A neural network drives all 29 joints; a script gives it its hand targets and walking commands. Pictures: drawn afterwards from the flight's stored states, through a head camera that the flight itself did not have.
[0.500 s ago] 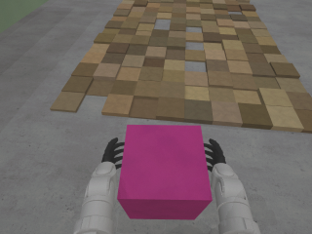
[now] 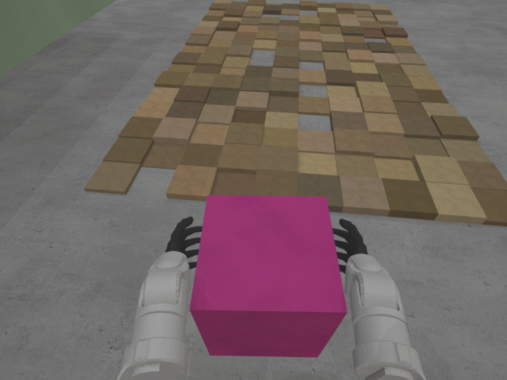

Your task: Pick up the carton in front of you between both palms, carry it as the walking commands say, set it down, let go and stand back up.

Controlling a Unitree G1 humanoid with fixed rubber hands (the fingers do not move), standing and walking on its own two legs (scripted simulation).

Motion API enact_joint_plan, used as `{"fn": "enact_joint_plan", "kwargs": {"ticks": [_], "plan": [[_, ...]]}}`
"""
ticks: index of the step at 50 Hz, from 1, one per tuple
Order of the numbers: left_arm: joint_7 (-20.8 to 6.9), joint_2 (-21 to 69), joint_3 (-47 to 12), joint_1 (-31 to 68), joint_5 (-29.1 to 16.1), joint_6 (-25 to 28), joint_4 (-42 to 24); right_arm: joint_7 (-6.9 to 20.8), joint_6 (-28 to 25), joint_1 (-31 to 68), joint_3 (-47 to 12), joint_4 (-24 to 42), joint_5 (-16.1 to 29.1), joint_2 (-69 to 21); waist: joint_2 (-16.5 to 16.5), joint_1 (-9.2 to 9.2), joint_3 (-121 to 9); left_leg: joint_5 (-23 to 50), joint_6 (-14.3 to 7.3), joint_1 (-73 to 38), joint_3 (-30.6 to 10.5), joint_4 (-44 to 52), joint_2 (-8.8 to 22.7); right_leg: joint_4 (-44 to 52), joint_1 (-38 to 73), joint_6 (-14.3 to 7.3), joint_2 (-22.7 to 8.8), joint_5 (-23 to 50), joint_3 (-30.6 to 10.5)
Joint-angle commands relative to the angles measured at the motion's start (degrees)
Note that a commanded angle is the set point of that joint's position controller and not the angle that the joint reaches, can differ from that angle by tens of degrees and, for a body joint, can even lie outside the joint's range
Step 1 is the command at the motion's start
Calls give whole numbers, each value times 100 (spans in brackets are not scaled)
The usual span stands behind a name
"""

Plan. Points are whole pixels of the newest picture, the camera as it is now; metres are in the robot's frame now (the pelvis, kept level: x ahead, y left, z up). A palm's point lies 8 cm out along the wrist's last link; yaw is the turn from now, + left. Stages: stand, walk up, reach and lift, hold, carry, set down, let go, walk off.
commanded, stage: reach and lift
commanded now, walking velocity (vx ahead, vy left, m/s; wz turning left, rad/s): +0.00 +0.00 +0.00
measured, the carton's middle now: (265, 280) +0.30 +0.00 -0.04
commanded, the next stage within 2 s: hold in 0.62 s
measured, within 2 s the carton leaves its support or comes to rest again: neither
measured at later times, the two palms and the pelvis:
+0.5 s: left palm (177, 253) +0.30 +0.15 +0.04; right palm (357, 256) +0.30 -0.15 +0.04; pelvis +0.02 +0.00 +0.01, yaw +0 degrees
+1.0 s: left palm (174, 253) +0.29 +0.15 +0.05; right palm (361, 257) +0.29 -0.15 +0.05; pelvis +0.01 +0.00 +0.01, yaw +0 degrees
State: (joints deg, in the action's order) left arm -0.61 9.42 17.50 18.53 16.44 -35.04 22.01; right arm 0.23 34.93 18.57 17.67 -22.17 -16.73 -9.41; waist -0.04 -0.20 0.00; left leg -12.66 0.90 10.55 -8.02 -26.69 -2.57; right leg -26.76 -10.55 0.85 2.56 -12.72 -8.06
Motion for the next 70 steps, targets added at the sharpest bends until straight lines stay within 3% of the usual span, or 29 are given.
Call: {"fn": "enact_joint_plan", "kwargs": {"ticks": [1,17,30,35,42,51,70], "plan": [[-1380,5492,-3244,3026,-1287,88,111,1415,-90,3041,-3252,-100,1300,-5501,16,6,-1453,394,-9,-433,440,520,-267,513,391,-41,268,386,450],[-1334,5315,-3453,2370,-1416,-117,-502,1344,129,2365,-3487,533,1453,-5366,-12,1,-1522,1339,31,-830,407,682,-322,662,799,24,296,1365,418],[-1332,5254,-3566,2268,-1512,-303,-809,1331,311,2254,-3586,810,1534,-5313,-4,-11,-1364,1352,29,-921,402,771,-327,766,923,25,305,1410,392],[-1293,5331,-3906,2267,-1726,-466,-1284,1309,467,2272,-3914,1295,1734,-5310,12,8,-1600,1624,52,-1133,382,809,-324,797,1119,43,313,1692,386],[-1256,5046,-3551,2213,-1523,-727,-1016,1303,726,2222,-3561,1060,1543,-4993,11,14,-818,785,25,-907,407,987,-296,979,867,5,282,787,419],[-1304,5223,-3572,2705,-1556,-674,-945,1360,667,2747,-3604,1010,1599,-5148,10,2,-1069,571,7,-912,428,883,-272,883,821,-16,267,548,446],[-1298,5180,-3568,2539,-1542,-679,-991,1339,678,2573,-3605,1036,1598,-5153,-5,0,-1178,961,19,-1005,420,883,-292,879,958,6,277,968,420]]}}
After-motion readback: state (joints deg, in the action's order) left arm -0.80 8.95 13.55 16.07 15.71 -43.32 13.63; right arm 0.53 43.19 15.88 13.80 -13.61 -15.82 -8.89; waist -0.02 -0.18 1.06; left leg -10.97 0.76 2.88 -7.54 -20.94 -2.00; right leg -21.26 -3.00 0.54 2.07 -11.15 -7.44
